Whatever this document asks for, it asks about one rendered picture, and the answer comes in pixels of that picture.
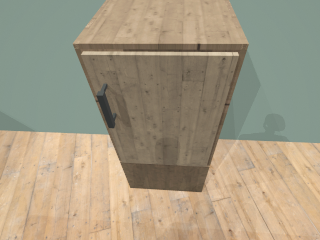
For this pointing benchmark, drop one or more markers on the handle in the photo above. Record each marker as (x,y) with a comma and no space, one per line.
(102,99)

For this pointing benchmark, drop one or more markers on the cupboard door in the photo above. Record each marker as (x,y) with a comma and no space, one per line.
(168,105)

